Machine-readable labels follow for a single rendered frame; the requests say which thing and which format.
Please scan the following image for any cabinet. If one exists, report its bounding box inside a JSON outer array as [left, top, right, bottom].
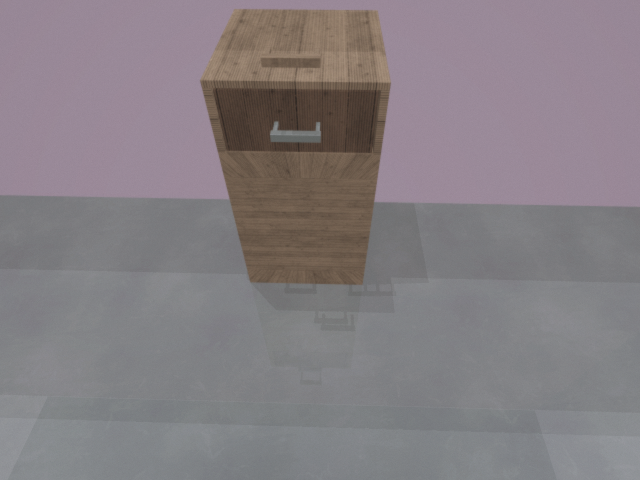
[[200, 9, 391, 285]]

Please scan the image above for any drawer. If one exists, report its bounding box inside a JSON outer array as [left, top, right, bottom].
[[213, 88, 379, 153]]

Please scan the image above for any handle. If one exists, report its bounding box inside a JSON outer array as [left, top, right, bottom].
[[270, 121, 321, 143], [261, 53, 321, 68]]

